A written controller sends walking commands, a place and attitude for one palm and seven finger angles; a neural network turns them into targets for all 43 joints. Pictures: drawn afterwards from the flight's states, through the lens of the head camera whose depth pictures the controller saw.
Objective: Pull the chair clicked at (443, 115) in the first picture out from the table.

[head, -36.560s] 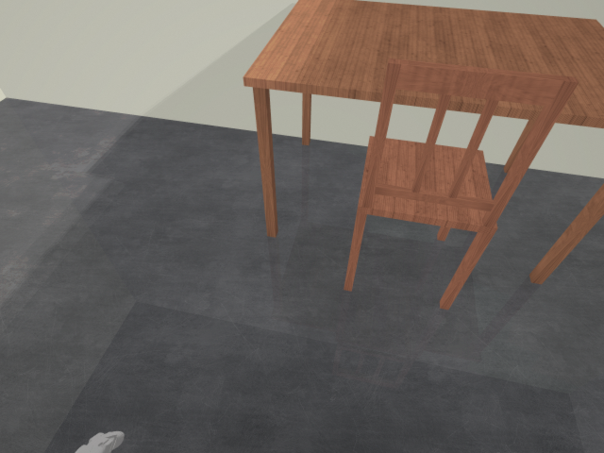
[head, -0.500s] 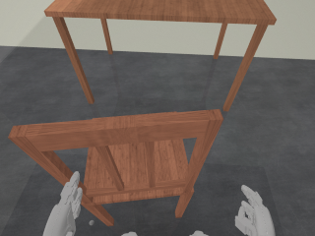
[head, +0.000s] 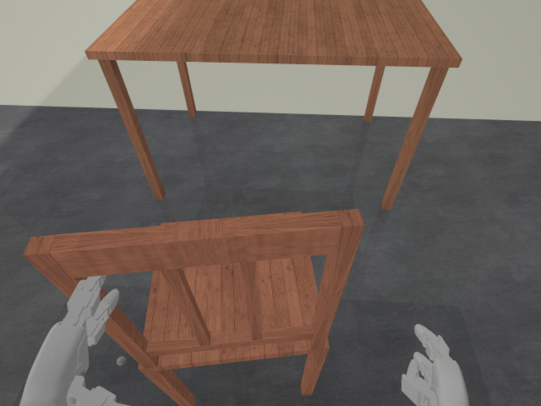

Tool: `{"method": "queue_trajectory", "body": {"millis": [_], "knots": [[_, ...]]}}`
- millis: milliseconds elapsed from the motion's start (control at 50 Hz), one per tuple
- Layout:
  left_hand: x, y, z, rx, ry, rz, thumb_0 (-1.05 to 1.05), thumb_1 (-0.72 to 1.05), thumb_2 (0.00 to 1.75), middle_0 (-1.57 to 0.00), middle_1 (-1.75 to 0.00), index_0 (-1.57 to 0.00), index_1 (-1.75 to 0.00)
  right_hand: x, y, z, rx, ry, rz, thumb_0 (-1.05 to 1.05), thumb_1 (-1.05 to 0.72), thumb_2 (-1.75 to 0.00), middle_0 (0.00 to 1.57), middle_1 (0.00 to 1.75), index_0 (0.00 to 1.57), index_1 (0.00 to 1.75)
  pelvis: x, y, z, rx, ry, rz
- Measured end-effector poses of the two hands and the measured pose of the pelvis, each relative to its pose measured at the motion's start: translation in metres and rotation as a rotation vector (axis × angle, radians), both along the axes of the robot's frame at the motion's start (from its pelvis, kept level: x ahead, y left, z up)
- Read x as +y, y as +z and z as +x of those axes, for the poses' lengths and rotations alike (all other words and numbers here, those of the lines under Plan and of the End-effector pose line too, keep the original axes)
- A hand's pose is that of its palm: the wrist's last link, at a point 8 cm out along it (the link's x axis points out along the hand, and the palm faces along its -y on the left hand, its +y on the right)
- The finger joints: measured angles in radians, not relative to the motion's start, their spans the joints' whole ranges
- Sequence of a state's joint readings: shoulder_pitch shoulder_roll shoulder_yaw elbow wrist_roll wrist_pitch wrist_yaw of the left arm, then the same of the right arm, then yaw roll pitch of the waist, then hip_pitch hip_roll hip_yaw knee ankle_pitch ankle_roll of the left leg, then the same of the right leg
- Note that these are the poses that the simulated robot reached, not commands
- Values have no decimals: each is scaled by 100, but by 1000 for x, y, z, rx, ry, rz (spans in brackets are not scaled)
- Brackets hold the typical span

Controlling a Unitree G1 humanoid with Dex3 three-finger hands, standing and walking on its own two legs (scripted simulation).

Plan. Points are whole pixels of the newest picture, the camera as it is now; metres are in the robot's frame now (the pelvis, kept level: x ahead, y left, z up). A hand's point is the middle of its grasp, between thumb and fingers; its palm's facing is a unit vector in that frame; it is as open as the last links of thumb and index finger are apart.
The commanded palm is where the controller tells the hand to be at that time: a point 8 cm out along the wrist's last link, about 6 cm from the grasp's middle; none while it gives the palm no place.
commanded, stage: draw the hand back to the body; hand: left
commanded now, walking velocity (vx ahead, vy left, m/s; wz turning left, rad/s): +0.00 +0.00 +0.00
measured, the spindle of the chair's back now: (190, 309) +0.27 +0.16 -0.03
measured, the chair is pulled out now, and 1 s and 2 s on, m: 0.64 0.65 0.65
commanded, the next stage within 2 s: step back with the hand held close in 0.96 s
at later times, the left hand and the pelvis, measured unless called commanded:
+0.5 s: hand (85, 345) +0.17 +0.23 +0.09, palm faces +0.20 -0.86 -0.46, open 10.0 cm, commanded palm +0.16 +0.30 +0.21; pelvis +0.02 -0.01 +0.04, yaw +0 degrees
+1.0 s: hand (63, 350) +0.16 +0.25 +0.10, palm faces +0.20 -0.81 -0.55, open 6.3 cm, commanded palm +0.15 +0.30 +0.22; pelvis +0.02 -0.01 +0.04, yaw +0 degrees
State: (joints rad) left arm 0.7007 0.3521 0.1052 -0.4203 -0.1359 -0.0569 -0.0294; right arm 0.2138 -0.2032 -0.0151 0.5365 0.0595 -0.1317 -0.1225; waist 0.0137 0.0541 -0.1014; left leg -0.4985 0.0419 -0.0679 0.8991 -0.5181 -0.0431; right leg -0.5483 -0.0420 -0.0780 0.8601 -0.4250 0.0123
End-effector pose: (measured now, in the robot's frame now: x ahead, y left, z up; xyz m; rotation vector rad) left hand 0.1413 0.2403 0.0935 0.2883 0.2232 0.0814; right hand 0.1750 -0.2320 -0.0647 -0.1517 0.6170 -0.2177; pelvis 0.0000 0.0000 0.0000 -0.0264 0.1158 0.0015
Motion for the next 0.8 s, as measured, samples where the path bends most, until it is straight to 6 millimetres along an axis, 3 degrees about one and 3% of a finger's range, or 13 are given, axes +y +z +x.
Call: {"method": "queue_trajectory", "body": {"millis": [120, 380, 660, 800], "knots": [[5, 12, 3, 59, 78, 82, -1, -22, 35, -28, -16, -5, -7, 4, 10, 4, 20, -7, 12, 1, -90, -90, 20, 30, 20, 30, 0, 15, 8, -63, -10, 4], [24, 23, 5, 136, 200, 139, 0, 24, 57, -36, -27, -19, -17, 7, 16, 12, 45, 75, 8, 1, -90, -90, 20, 30, 21, 30, -5, 32, 20, -137, -10, 12], [36, 33, 2, 194, 233, 217, 0, 73, 81, -37, -35, -34, -29, 5, 22, 28, 8, 138, 2, 1, -90, -90, 20, 30, 21, 30, -7, 37, 23, -158, 2, 16], [40, 37, 0, 195, 240, 245, 1, 85, 87, -31, -34, -41, -34, 9, 19, 27, 13, 159, 12, 1, -90, -90, 20, 30, 20, 30, -7, 37, 20, -161, 3, 19]]}}
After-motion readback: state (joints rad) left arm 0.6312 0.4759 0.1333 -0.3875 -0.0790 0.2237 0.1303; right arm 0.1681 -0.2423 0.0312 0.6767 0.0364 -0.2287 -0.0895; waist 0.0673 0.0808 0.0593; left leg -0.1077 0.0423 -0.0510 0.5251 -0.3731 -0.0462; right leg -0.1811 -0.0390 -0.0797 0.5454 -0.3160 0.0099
